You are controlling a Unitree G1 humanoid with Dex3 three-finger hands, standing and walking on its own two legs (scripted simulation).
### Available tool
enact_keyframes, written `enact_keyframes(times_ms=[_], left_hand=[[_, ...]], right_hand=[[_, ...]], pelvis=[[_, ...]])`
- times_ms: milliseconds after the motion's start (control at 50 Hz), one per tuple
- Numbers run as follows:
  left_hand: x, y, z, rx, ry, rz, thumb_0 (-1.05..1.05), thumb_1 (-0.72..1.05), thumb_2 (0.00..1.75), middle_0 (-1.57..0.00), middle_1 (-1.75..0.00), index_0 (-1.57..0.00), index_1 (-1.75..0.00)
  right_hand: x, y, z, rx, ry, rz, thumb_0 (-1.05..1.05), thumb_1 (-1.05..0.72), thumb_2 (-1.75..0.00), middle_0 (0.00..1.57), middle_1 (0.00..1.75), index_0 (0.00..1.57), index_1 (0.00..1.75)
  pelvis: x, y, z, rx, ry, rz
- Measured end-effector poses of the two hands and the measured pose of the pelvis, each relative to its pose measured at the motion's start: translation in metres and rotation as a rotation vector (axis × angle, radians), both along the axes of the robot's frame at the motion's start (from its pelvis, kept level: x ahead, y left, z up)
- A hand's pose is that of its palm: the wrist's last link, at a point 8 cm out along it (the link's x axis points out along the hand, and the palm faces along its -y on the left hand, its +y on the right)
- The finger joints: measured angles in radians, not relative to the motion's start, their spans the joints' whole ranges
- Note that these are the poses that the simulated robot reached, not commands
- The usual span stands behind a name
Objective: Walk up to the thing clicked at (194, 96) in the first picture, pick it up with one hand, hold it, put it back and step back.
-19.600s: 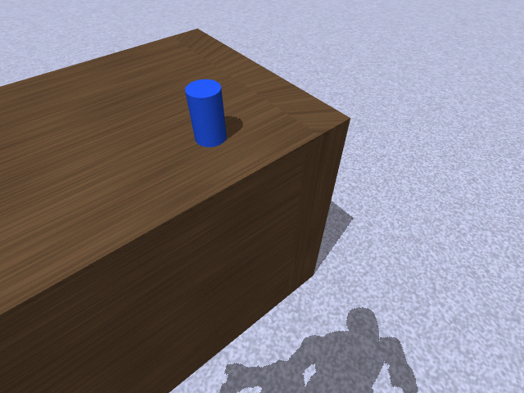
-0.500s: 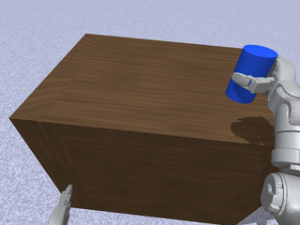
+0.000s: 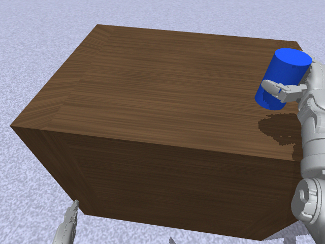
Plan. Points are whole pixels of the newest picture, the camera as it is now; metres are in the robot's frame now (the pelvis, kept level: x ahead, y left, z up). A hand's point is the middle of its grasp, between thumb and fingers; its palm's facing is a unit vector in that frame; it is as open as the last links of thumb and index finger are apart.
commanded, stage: crouch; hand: right
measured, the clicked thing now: (280, 80) +0.45 -0.22 +0.20
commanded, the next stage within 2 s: lower in 0.40 s
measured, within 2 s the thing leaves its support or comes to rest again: rests again in 1.58 s
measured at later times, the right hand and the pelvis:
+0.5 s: hand (278, 79) +0.48 -0.23 +0.19, palm faces +0.19 +0.98 +0.01, open 10.3 cm; pelvis +0.01 +0.00 +0.00, yaw +0 degrees
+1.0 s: hand (268, 93) +0.49 -0.23 +0.14, palm faces +0.19 +0.98 +0.03, open 10.3 cm; pelvis +0.01 -0.01 -0.01, yaw +1 degrees
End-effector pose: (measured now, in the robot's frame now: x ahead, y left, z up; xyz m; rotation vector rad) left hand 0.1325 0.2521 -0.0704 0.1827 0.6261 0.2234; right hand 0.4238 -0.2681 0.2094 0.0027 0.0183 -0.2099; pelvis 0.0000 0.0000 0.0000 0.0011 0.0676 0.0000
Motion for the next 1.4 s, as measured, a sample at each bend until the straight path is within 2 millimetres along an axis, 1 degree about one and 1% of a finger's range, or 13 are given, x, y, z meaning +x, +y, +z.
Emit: enact_keyframes(times_ms=[100, 220, 300, 380, 580, 640, 760, 860, 940, 1080, 1180, 1300, 1400], left_hand=[[0.007, 0.002, -0.001, 0.006, 0.011, 0.017, -0.01, -0.53, 0.05, -0.06, -0.05, -0.06, -0.05], [0.018, -0.001, 0.006, 0.006, -0.011, 0.008, -0.01, -0.53, 0.05, -0.06, -0.04, -0.06, -0.04], [0.016, -0.004, 0.003, -0.006, 0.015, 0.004, -0.01, -0.53, 0.05, -0.06, -0.04, -0.06, -0.04], [0.011, 0.0, -0.001, 0.001, 0.051, 0.024, -0.01, -0.53, 0.05, -0.06, -0.04, -0.06, -0.04], [0.013, 0.001, 0.0, 0.017, 0.065, 0.034, -0.01, -0.53, 0.05, -0.06, -0.04, -0.05, -0.04], [0.012, 0.0, 0.001, 0.014, 0.062, 0.032, -0.01, -0.53, 0.05, -0.06, -0.04, -0.05, -0.04], [0.007, -0.006, -0.002, 0.003, 0.088, 0.015, -0.01, -0.53, 0.05, -0.06, -0.04, -0.05, -0.04], [0.002, -0.001, -0.004, 0.024, 0.115, 0.035, -0.01, -0.53, 0.05, -0.06, -0.04, -0.05, -0.04], [0.004, 0.003, -0.002, 0.048, 0.114, 0.038, -0.01, -0.53, 0.06, -0.06, -0.04, -0.05, -0.05], [0.012, 0.002, -0.003, 0.044, 0.107, 0.045, -0.01, -0.53, 0.06, -0.06, -0.04, -0.05, -0.05], [0.02, -0.002, 0.002, 0.042, 0.073, 0.03, -0.01, -0.53, 0.06, -0.06, -0.04, -0.05, -0.05], [0.016, -0.003, -0.003, 0.04, 0.094, 0.031, 0.0, -0.53, 0.06, -0.06, -0.04, -0.05, -0.05], [0.012, -0.003, -0.006, 0.045, 0.113, 0.03, -0.01, -0.53, 0.06, -0.06, -0.04, -0.05, -0.05]], right_hand=[[0.009, 0.001, -0.001, 0.007, -0.006, 0.018, 0.0, 0.5, -1.14, 0.72, 1.1, 0.73, 1.1], [0.014, -0.001, -0.007, 0.012, 0.002, 0.016, 0.0, 0.5, -1.14, 0.72, 1.1, 0.73, 1.1], [0.015, -0.005, -0.014, 0.012, 0.005, 0.012, 0.0, 0.5, -1.14, 0.72, 1.1, 0.73, 1.1], [0.016, -0.009, -0.019, 0.006, 0.008, -0.001, 0.0, 0.5, -1.14, 0.73, 1.1, 0.73, 1.1], [0.027, -0.008, -0.021, 0.013, -0.004, 0.024, 0.0, 0.51, -1.14, 0.73, 1.1, 0.74, 1.1], [0.029, -0.01, -0.028, 0.023, 0.013, 0.017, 0.0, 0.51, -1.14, 0.73, 1.1, 0.73, 1.1], [0.03, -0.013, -0.052, 0.023, 0.035, 0.015, 0.0, 0.51, -1.15, 0.73, 1.1, 0.73, 1.1], [0.032, -0.014, -0.067, 0.02, 0.031, 0.01, 0.0, 0.51, -1.15, 0.73, 1.1, 0.74, 1.09], [0.037, -0.013, -0.071, 0.024, 0.015, 0.01, 0.0, 0.51, -1.15, 0.73, 1.1, 0.74, 1.09], [0.04, -0.013, -0.078, 0.024, 0.016, 0.007, 0.0, 0.51, -1.15, 0.73, 1.1, 0.74, 1.09], [0.041, -0.017, -0.084, 0.025, 0.016, -0.004, 0.0, 0.51, -1.15, 0.73, 1.1, 0.74, 1.1], [0.041, -0.02, -0.095, 0.021, 0.02, 0.003, 0.0, 0.51, -1.15, 0.73, 1.1, 0.74, 1.1], [0.043, -0.019, -0.1, 0.024, 0.012, 0.011, 0.0, 0.51, -1.15, 0.73, 1.1, 0.74, 1.1]], pelvis=[[0.006, -0.002, 0.0, 0.002, 0.012, 0.001], [0.011, -0.003, 0.0, 0.002, 0.02, 0.003], [0.013, -0.003, 0.0, 0.003, 0.026, 0.004], [0.013, -0.004, -0.001, 0.005, 0.03, 0.002], [0.011, -0.006, -0.002, 0.007, 0.048, 0.007], [0.011, -0.006, -0.002, 0.008, 0.054, 0.008], [0.01, -0.006, -0.004, 0.008, 0.074, 0.011], [0.01, -0.007, -0.006, 0.011, 0.085, 0.013], [0.011, -0.008, -0.007, 0.015, 0.097, 0.014], [0.016, -0.009, -0.01, 0.018, 0.112, 0.016], [0.018, -0.009, -0.011, 0.018, 0.117, 0.014], [0.018, -0.01, -0.015, 0.02, 0.133, 0.011], [0.016, -0.011, -0.017, 0.022, 0.14, 0.011]])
